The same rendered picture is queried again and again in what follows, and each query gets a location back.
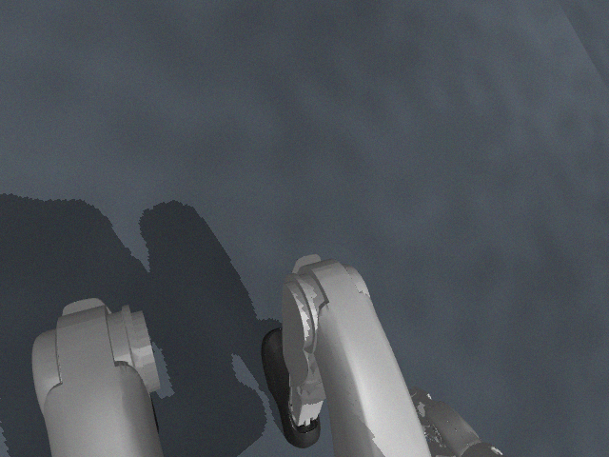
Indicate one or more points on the right robot hand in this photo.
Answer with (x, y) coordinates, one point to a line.
(449, 433)

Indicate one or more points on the right robot foot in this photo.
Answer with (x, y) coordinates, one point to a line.
(277, 378)

